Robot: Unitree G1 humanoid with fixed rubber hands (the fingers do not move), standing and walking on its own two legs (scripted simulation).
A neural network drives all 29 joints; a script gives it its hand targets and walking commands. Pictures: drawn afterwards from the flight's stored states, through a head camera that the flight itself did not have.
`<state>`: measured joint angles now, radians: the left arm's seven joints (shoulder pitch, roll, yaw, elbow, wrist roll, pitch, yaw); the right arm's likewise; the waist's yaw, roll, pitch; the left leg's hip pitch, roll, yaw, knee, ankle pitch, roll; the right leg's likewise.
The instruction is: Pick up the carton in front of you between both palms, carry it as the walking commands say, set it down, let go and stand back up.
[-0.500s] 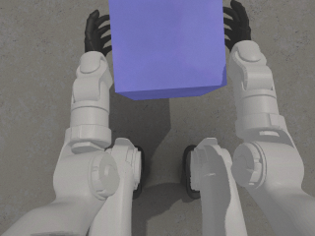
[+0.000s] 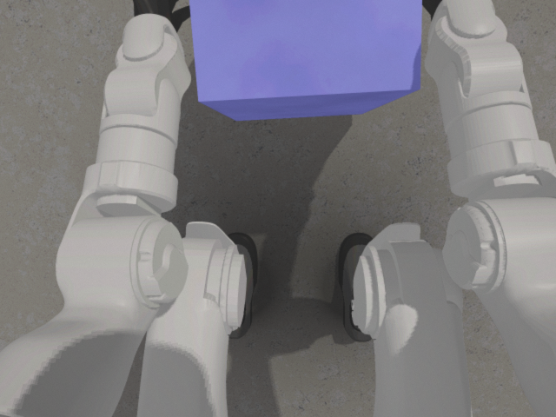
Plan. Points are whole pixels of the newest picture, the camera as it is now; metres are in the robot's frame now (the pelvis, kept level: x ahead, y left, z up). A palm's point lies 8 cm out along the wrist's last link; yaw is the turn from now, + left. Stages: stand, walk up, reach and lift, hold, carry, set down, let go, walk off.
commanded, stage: set down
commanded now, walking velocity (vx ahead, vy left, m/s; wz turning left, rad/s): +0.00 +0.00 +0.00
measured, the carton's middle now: (299, 27) +0.55 -0.01 -0.23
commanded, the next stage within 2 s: none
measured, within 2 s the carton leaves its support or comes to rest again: rests again in 0.40 s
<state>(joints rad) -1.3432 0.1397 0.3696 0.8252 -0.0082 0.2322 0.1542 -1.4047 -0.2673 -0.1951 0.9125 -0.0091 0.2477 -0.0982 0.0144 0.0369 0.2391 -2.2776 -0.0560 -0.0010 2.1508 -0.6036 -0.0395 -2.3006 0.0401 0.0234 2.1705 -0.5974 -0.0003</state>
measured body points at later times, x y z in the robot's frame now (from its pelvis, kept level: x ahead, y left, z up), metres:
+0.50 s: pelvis -0.01 +0.00 -0.02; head +0.35 -0.02 +0.24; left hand +0.55 +0.15 -0.18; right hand +0.55 -0.16 -0.18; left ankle +0.10 +0.12 -0.35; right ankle +0.10 -0.11 -0.35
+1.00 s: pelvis -0.02 +0.00 -0.02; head +0.35 -0.03 +0.22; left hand +0.55 +0.15 -0.19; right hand +0.55 -0.17 -0.19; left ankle +0.10 +0.12 -0.35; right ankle +0.10 -0.11 -0.35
